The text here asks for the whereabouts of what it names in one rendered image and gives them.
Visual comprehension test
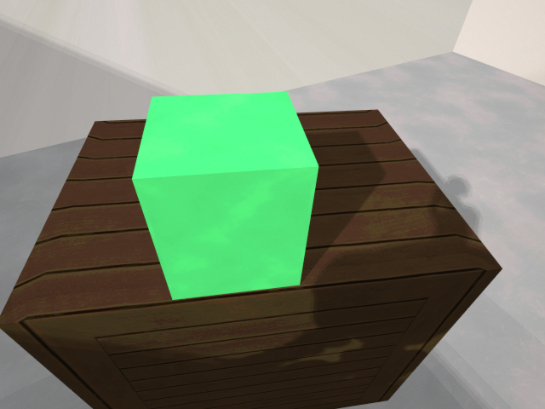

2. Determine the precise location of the pedestal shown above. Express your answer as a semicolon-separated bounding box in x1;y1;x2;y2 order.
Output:
0;110;502;409

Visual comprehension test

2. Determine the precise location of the carton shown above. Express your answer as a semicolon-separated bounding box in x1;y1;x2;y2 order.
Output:
132;92;318;300

